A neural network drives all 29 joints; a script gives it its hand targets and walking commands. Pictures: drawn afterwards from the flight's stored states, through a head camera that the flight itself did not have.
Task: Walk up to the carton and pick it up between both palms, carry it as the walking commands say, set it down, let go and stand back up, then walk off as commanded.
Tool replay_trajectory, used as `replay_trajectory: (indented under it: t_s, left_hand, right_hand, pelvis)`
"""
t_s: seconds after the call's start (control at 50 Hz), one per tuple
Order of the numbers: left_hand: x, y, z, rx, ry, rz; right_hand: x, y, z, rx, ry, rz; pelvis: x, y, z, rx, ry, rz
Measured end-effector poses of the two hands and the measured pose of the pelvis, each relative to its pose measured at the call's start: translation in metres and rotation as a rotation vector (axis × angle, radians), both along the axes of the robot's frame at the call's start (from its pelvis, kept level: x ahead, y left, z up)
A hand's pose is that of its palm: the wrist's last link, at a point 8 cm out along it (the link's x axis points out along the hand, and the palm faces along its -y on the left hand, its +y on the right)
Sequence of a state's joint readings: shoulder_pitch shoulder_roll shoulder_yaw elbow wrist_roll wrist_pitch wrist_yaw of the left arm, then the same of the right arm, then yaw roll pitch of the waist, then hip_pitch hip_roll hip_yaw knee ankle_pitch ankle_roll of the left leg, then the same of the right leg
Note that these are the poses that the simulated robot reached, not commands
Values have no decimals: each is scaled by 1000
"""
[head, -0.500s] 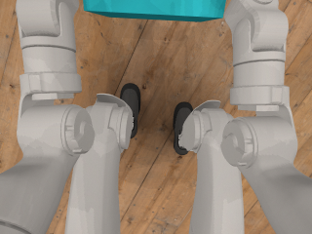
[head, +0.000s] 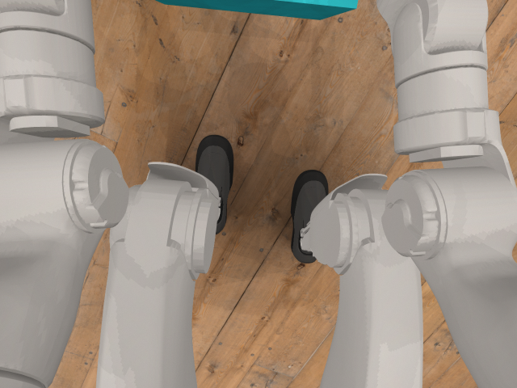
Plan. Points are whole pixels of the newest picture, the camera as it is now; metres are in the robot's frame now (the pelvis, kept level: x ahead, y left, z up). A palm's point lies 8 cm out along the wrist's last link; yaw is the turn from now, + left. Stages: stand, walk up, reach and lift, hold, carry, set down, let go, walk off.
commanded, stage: set down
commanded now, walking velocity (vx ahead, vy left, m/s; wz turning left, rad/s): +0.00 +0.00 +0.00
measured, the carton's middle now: out of the picture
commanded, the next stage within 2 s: none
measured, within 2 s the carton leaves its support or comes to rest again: rests again in 0.68 s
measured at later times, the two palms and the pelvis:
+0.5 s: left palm out of the picture +0.59 +0.20 -0.24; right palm out of the picture +0.58 -0.12 -0.25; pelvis +0.02 +0.00 -0.04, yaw -1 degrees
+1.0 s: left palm out of the picture +0.58 +0.21 -0.24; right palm out of the picture +0.58 -0.12 -0.25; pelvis +0.02 -0.01 -0.05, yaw -1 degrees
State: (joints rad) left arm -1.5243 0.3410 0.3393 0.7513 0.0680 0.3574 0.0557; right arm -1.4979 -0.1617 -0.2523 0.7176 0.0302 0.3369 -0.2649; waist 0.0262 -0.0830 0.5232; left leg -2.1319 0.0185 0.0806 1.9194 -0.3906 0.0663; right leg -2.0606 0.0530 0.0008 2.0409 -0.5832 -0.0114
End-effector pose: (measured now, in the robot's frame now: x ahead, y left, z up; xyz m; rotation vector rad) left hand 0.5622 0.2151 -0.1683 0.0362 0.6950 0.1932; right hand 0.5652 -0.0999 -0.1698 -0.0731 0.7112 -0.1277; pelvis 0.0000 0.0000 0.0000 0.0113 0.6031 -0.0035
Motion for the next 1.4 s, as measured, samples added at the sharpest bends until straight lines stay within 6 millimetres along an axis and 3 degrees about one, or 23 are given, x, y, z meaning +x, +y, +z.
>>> replay_trajectory:
  t_s: [0.2,0.5,0.66,0.82,1.4]
  left_hand:
    - [9,5,-46,23,67,-23]
    - [28,-15,-68,46,92,-77]
    - [28,-11,-62,54,72,-79]
    - [20,-7,-71,24,103,-95]
    - [21,-3,-73,4,87,-120]
  right_hand:
    - [6,0,-48,42,73,53]
    - [18,-24,-80,80,78,46]
    - [19,-19,-79,79,59,55]
    - [16,-18,-80,73,70,64]
    - [15,-19,-84,116,51,78]
  pelvis:
    - [8,8,-23,-22,38,-1]
    - [24,-3,-40,5,57,-16]
    - [23,-10,-48,25,33,-21]
    - [22,-6,-50,16,23,-22]
    - [22,-5,-54,11,17,-26]
